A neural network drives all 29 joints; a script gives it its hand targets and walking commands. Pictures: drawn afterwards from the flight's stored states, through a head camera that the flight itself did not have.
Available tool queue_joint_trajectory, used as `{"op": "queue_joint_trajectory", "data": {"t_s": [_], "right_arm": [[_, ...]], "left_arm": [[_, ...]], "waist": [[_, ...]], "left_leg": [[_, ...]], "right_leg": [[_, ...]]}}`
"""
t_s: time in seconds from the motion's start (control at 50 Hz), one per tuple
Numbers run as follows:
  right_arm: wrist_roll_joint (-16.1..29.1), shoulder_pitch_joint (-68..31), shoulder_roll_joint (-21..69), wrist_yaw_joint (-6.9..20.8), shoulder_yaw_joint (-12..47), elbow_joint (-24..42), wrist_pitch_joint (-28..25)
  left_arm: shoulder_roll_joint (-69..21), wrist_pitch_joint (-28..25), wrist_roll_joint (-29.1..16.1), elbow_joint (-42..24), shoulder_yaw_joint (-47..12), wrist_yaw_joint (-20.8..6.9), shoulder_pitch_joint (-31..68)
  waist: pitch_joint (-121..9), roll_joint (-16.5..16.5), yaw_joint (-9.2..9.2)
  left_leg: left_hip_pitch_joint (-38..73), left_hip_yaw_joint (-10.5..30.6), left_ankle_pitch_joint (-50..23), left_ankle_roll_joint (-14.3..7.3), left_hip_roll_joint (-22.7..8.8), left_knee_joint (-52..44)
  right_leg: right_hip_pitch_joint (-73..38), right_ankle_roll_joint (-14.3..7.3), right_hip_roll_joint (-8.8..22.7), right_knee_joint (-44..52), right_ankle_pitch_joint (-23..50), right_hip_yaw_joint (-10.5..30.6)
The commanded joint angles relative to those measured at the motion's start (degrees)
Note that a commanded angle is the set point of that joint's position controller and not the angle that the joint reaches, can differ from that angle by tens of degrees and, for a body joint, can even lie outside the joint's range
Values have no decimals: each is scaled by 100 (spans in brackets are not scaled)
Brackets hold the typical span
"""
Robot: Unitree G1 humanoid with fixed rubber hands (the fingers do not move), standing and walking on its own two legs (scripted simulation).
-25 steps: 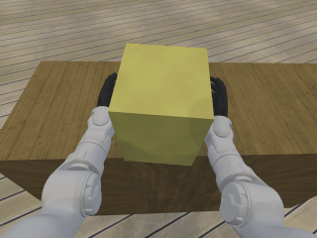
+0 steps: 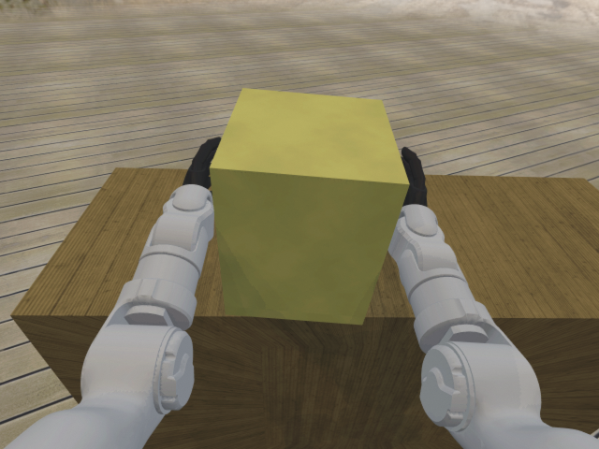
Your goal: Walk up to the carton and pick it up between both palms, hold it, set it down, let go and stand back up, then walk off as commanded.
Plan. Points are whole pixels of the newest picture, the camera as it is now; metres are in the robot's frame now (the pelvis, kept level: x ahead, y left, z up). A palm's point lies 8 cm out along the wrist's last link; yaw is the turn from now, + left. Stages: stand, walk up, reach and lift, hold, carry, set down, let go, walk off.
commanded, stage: reach and lift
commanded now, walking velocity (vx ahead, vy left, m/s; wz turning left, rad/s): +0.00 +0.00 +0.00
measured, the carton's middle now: (303, 207) +0.42 +0.01 +0.17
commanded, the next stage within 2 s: hold in 1.16 s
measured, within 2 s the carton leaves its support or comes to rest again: neither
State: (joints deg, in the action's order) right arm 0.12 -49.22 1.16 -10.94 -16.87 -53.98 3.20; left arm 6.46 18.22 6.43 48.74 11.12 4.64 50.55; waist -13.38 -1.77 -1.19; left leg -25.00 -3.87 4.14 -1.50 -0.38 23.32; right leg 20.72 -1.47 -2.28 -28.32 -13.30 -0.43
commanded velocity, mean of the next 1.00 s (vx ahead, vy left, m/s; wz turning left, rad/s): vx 0.00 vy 0.00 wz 0.00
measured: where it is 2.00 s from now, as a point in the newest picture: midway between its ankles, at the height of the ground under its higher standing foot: outside the picture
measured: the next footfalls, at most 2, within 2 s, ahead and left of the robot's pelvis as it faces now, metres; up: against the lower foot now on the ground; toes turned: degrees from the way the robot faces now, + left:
none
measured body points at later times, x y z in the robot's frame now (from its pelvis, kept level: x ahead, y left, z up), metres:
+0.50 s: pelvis -0.02 +0.00 +0.00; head -0.09 +0.02 +0.44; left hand +0.39 +0.17 +0.21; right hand +0.39 -0.12 +0.22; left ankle +0.08 +0.11 -0.74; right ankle +0.01 -0.09 -0.74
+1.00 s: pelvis -0.01 -0.01 +0.00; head -0.07 +0.01 +0.45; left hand +0.40 +0.18 +0.21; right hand +0.41 -0.12 +0.22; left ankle +0.08 +0.11 -0.74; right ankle +0.01 -0.09 -0.74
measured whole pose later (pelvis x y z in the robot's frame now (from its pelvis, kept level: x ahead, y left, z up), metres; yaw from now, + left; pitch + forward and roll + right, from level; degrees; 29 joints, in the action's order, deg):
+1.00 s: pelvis -0.01 -0.01 +0.00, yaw +0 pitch +1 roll +0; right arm 1.9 -55.1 0.8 -11.3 -15.9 -51.7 15.8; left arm 6.3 33.9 7.7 37.7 15.8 3.8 51.1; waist -9.6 -3.0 -0.6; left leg -20.0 -3.9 2.4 -1.1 -0.3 21.1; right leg 16.7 -1.5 -2.3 -28.2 -12.8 -0.4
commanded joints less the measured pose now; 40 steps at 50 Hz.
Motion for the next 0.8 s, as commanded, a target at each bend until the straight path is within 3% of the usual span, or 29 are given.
{"op": "queue_joint_trajectory", "data": {"t_s": [0.0,0.02,0.08,0.1,0.12,0.16,0.18,0.24,0.3,0.32,0.34,0.36,0.38,0.4,0.42,0.44,0.46,0.48,0.5,0.52,0.54,0.56,0.6,0.68,0.72,0.76,0.78], "right_arm": [[346,-6034,3107,797,1871,1243,82],[382,-6244,3217,816,1980,1440,89],[264,-6046,3350,830,1694,942,189],[337,-6134,3399,856,1785,962,230],[309,-6211,3394,868,1638,913,240],[184,-6287,3446,870,1469,845,295],[259,-6274,3523,915,1592,737,315],[307,-6548,3478,915,1568,760,336],[588,-6743,3567,955,1889,1057,396],[596,-6560,3368,961,1774,868,459],[659,-6664,3441,982,1856,958,473],[625,-6534,3400,969,1739,870,524],[673,-6804,3439,985,1899,1229,495],[735,-6709,3410,976,1922,1149,577],[722,-6742,3444,945,1899,1329,575],[772,-6695,3336,897,1956,1343,601],[682,-6370,3362,871,1808,929,718],[730,-6475,3417,885,1890,982,732],[757,-6276,3457,885,1920,859,792],[770,-6181,3457,861,1909,754,851],[822,-6422,3457,864,1955,1003,826],[872,-6682,3388,861,2016,1350,777],[978,-6474,3366,851,2035,1189,852],[1179,-6629,3533,779,2430,1671,877],[1175,-6678,3417,761,2354,1828,889],[1133,-6486,3428,703,2354,1658,1022],[1101,-6338,3366,703,2341,1572,1038]], "left_arm": [[-3915,-65,-107,-1131,-889,-898,5325],[-3889,-45,-133,-1315,-851,-900,5428],[-3790,-79,-107,-1612,-855,-910,6034],[-3812,-36,-145,-1632,-832,-879,6064],[-3789,-20,-154,-1507,-848,-893,6200],[-3657,86,-93,-952,-594,-928,6073],[-3694,60,-134,-1384,-706,-883,6292],[-3765,132,-141,-1174,-744,-773,6329],[-3913,184,-388,-1670,-1058,-673,6548],[-4038,253,-408,-1638,-1164,-615,6381],[-3984,272,-439,-1907,-1217,-576,6536],[-4068,337,-446,-1800,-1242,-581,6497],[-4076,365,-490,-1967,-1289,-542,6454],[-4019,441,-482,-1921,-1276,-528,6395],[-4068,457,-565,-1933,-1346,-553,6300],[-4073,551,-502,-1820,-1344,-573,6058],[-3894,608,-330,-1743,-1126,-630,6063],[-3781,651,-247,-1710,-947,-647,5980],[-3794,660,-241,-1989,-1003,-647,6101],[-3675,707,-232,-1796,-938,-672,5986],[-3714,700,-349,-1922,-1026,-661,6094],[-3864,708,-455,-2033,-1259,-648,6169],[-3966,758,-478,-2168,-1360,-638,6162],[-3841,771,-562,-2611,-1442,-609,6146],[-3912,872,-586,-2467,-1620,-616,5990],[-3628,941,-449,-2227,-1316,-687,5748],[-3588,968,-413,-2284,-1302,-705,5714]], "waist": [[-2040,-32,222],[-2103,-129,351],[-1964,79,198],[-1993,48,313],[-1783,140,235],[-1428,-19,237],[-1692,146,341],[-1749,236,297],[-2230,288,342],[-2135,443,196],[-2401,395,224],[-2213,466,64],[-2447,403,168],[-2382,458,160],[-2458,329,48],[-2221,463,24],[-1828,403,19],[-1907,243,195],[-1904,365,134],[-1802,242,130],[-2006,302,151],[-2298,385,73],[-2303,526,-80],[-2894,441,103],[-2836,594,-28],[-2496,325,124],[-2456,330,84]], "left_leg": [[3569,179,-262,-88,-57,-330],[3466,168,-154,-145,-55,-350],[3509,152,128,-125,-10,-434],[3575,149,8,-119,-76,-403],[3391,126,448,-100,-21,-504],[3039,78,981,-216,30,-625],[3115,64,852,-171,-32,-602],[3143,84,1015,-133,-33,-625],[3297,143,652,-77,-83,-527],[3342,234,684,14,-163,-572],[3416,205,710,8,-140,-577],[3304,222,834,36,-124,-592],[3333,235,681,14,-148,-557],[3369,186,639,7,-112,-545],[3416,243,585,0,-105,-527],[3377,240,351,10,-96,-487],[3290,250,555,-24,-104,-546],[3229,214,657,-104,-74,-573],[3265,182,461,-64,-61,-548],[3124,177,652,-101,-51,-586],[3196,204,566,-112,-33,-556],[3307,276,363,-17,-79,-477],[3386,296,288,74,-83,-456],[3711,296,-528,19,-24,-219],[3651,304,-314,82,-12,-239],[3538,265,-90,-62,10,-297],[3527,252,-61,-72,17,-317]], "right_leg": [[-886,569,108,1280,802,-31],[-859,559,119,1290,589,11],[-679,522,164,1344,184,-4],[-602,504,130,1321,182,-3],[-529,478,179,1422,-246,5],[-516,450,251,1517,-726,77],[-470,427,219,1473,-775,72],[-265,390,161,1509,-1030,23],[-272,383,112,1429,-641,-17],[-182,326,74,1420,-561,-56],[-233,313,57,1424,-618,-69],[-238,310,84,1447,-660,-67],[-272,325,74,1397,-488,-97],[-249,326,85,1439,-477,-84],[-302,380,92,1442,-347,-79],[-396,378,113,1440,-152,-70],[-358,418,131,1473,-271,-64],[-437,419,128,1503,-408,-54],[-480,421,127,1455,-250,-69],[-472,446,143,1472,-420,-17],[-459,408,133,1483,-367,-17],[-473,394,74,1393,-184,-79],[-446,409,71,1417,-114,-70],[-643,480,55,1338,571,-95],[-507,466,82,1371,390,-106],[-509,518,112,1449,217,-36],[-479,509,124,1451,189,-40]]}}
